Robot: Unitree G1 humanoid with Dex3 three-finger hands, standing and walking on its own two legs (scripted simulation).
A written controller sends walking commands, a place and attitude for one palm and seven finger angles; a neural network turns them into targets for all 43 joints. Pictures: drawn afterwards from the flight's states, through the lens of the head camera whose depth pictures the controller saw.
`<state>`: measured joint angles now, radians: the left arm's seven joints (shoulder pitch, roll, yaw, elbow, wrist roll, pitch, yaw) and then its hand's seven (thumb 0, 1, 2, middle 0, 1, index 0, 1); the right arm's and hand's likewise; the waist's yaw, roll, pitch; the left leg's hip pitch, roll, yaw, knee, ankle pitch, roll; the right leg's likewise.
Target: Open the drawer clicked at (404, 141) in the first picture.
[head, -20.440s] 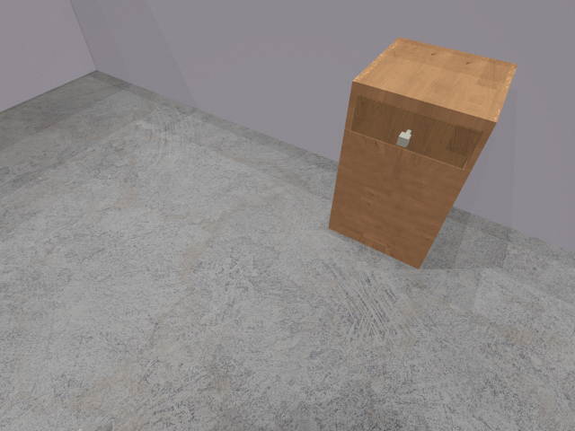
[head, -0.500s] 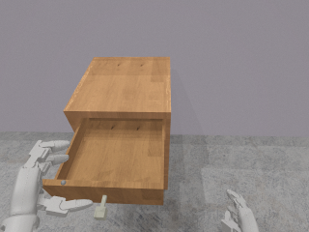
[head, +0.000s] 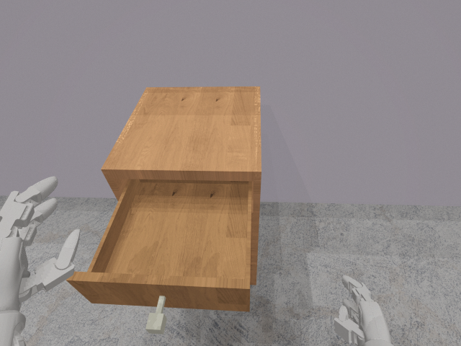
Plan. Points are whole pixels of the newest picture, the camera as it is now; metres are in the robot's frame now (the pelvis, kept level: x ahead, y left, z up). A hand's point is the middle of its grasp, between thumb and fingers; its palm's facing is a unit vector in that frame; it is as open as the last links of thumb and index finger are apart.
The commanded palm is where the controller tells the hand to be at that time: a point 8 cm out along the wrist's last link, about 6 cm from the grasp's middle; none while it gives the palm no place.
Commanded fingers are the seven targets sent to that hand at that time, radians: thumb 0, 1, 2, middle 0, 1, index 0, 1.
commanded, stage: draw the hand back to the body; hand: left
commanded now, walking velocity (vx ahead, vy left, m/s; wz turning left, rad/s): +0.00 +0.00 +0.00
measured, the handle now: (158, 314) +0.21 +0.20 -0.16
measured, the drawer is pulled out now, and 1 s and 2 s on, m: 0.29 0.29 0.29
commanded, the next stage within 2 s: step back with the hand held close in 0.22 s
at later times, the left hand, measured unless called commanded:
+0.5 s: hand (59, 257) +0.18 +0.24 +0.16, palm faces +0.34 -0.80 -0.49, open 7.4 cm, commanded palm +0.11 +0.28 +0.17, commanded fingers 0.00 0.90 0.90 -0.20 -0.30 -0.20 -0.30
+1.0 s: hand (21, 311) +0.12 +0.26 +0.15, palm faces +0.29 -0.81 -0.51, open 7.4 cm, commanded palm +0.05 +0.30 +0.17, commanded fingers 0.00 0.90 0.90 -0.20 -0.30 -0.20 -0.30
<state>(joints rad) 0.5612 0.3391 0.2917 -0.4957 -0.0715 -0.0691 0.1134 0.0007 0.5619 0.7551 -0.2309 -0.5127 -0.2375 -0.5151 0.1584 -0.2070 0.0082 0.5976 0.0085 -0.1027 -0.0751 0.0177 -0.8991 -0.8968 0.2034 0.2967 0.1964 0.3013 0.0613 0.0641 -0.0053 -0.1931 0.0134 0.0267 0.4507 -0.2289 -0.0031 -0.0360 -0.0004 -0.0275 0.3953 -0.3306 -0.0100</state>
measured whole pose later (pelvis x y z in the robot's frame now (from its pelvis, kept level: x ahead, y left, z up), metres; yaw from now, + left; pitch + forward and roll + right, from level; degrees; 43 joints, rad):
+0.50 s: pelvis -0.02 +0.00 +0.00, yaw +1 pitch +1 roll -1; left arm 0.57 0.37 0.36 -0.53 -0.06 -0.14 0.09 0.01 0.89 0.90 -0.21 -0.30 -0.21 -0.30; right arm 0.14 -0.23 0.00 0.56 0.01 -0.02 -0.06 0.02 -0.90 -0.90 0.20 0.30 0.20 0.30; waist 0.02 0.07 0.03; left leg -0.29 0.03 0.00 0.48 -0.20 -0.01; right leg -0.11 0.02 -0.05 0.38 -0.29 -0.02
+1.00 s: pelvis -0.08 +0.02 -0.01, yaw +1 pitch +3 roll -2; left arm 0.68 0.43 0.40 -0.68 -0.07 -0.18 0.13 0.01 0.89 0.90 -0.21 -0.30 -0.22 -0.30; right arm 0.13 -0.19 0.00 0.52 0.02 -0.04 -0.07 0.02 -0.90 -0.90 0.20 0.30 0.20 0.30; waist 0.00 0.02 0.07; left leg -0.47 0.02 0.00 0.57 -0.15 0.02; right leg -0.31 0.01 -0.06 0.54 -0.28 0.01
